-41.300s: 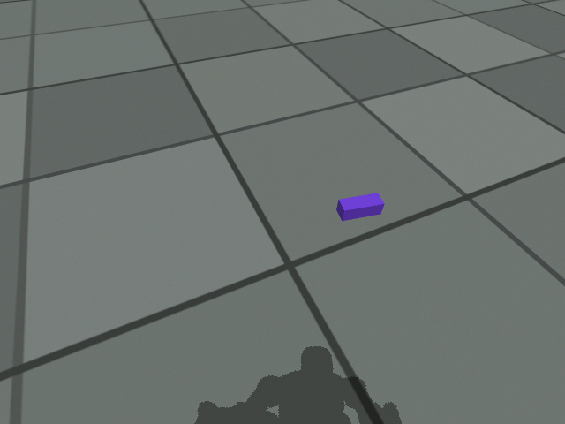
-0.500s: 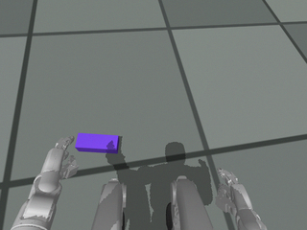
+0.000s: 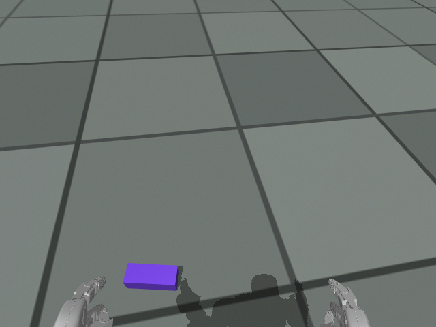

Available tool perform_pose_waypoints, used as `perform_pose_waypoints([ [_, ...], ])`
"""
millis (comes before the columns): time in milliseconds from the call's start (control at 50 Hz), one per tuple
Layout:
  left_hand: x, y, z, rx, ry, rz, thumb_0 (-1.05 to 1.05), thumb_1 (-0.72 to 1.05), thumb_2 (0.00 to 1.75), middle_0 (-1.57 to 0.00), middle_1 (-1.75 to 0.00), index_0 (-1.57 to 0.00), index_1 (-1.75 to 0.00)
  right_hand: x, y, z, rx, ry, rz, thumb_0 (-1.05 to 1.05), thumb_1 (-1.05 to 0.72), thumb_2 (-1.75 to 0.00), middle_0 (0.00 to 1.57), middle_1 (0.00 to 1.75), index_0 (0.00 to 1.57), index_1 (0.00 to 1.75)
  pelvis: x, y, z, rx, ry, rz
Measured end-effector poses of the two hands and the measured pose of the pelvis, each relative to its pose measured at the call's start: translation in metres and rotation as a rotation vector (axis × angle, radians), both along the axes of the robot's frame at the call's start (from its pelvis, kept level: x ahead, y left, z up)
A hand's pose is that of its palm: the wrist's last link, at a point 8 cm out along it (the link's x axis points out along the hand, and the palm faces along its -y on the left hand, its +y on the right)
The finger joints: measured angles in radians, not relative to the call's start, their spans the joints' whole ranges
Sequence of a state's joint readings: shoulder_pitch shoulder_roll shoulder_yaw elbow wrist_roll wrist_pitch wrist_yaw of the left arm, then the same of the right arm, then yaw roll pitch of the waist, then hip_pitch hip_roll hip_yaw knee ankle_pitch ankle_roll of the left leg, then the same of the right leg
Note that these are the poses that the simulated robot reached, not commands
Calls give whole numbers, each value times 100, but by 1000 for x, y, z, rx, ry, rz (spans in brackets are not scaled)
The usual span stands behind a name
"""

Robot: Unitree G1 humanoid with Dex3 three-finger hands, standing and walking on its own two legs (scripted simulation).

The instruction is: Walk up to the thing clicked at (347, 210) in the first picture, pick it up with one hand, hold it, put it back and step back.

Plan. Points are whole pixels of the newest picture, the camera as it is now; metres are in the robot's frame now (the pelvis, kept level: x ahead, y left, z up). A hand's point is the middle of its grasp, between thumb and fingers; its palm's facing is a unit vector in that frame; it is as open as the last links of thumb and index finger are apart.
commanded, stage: home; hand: left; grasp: from above
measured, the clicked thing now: (152, 276) +0.46 +0.23 -0.67
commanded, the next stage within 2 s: none
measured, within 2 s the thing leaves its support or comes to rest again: neither
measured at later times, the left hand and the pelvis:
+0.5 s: hand out of the picture +0.16 +0.18 -0.04, palm faces +0.06 -0.98 -0.19, open 7.4 cm; pelvis +0.00 +0.00 +0.01, yaw +1 degrees
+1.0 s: hand out of the picture +0.16 +0.18 -0.04, palm faces +0.05 -0.98 -0.19, open 7.4 cm; pelvis +0.00 +0.00 +0.01, yaw +0 degrees
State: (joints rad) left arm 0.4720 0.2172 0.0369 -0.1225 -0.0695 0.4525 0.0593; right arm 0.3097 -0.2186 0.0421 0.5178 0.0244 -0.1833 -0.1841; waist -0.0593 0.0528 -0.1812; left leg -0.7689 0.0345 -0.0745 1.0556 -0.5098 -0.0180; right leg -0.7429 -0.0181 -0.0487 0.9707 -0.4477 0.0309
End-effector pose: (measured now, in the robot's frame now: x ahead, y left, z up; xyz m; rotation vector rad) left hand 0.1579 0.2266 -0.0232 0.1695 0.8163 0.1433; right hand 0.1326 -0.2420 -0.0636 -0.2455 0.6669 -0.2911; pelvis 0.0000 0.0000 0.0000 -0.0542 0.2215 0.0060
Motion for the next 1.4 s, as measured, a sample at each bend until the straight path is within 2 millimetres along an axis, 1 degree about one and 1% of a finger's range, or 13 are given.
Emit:
perform_pose_waypoints([
  [100, -11, 2, 12, -2, -5, 7, 1, 90, 90, -21, -30, -20, -30, 18, 4, 13, -2, -69, 29, 1, -90, -89, 20, 30, 21, 30, 4, 0, 6, 2, -24, 6],
  [180, -16, 3, 11, -7, 3, 10, 1, 90, 90, -20, -30, -20, -30, 30, 7, 19, -3, -108, 60, 1, -90, -89, 20, 30, 21, 30, 4, 0, 7, 5, -38, 10],
  [260, -17, 3, 8, -12, 8, 11, 1, 90, 90, -20, -30, -20, -30, 35, 10, 21, -6, -122, 85, 1, -90, -89, 20, 30, 21, 30, 2, -1, 6, 6, -47, 12],
  [360, -17, 2, 8, -16, 1, 8, 1, 90, 90, -20, -30, -20, -30, 33, 10, 20, -9, -111, 93, 1, -90, -89, 20, 30, 21, 30, 1, -1, 7, 5, -52, 13],
  [580, -17, 3, 9, -8, -2, -5, 1, 90, 90, -20, -30, -20, -30, 13, 7, 14, -11, -64, 65, 1, -90, -89, 20, 30, 21, 30, -2, 1, 7, 4, -58, 9],
  [720, -18, 4, 10, -6, -2, -10, 1, 90, 90, -20, -30, -20, -30, 6, 7, 11, -7, -57, 52, 1, -90, -89, 20, 30, 21, 30, -4, 2, 7, 4, -57, 5],
  [860, -18, 3, 9, -9, -4, -11, 1, 90, 90, -20, -30, -20, -30, 8, 7, 12, -7, -64, 54, 1, -90, -89, 20, 30, 21, 30, -4, 1, 6, 4, -56, 4],
  [1180, -12, 3, 9, -7, -3, -12, 1, 90, 90, -20, -30, -20, -30, 21, 7, 14, -12, -79, 61, 1, -90, -89, 20, 30, 21, 30, 3, 1, 6, 4, -49, 5],
  [1400, -8, 1, 9, -8, 0, -13, 1, 90, 90, -20, -30, -20, -30, 21, 4, 11, -9, -66, 55, 1, -90, -89, 20, 30, 21, 30, 6, 0, 6, 6, -46, 5],
])
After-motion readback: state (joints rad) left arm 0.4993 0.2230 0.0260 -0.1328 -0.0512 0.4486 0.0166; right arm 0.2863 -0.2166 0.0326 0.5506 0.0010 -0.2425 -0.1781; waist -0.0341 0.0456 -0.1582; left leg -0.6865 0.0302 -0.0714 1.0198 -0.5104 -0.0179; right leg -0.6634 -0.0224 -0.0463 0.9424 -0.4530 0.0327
